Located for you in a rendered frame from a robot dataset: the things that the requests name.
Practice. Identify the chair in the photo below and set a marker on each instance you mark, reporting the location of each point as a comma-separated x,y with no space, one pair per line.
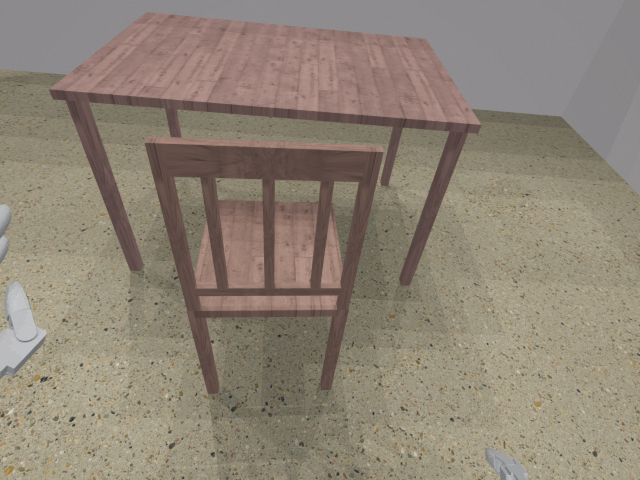
265,258

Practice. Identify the robot left hand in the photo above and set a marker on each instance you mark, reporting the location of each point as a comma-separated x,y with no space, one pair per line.
22,339

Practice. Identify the robot right hand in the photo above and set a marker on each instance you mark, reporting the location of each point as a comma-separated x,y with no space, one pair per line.
505,467

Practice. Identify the table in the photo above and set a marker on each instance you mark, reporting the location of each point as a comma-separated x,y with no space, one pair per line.
248,68

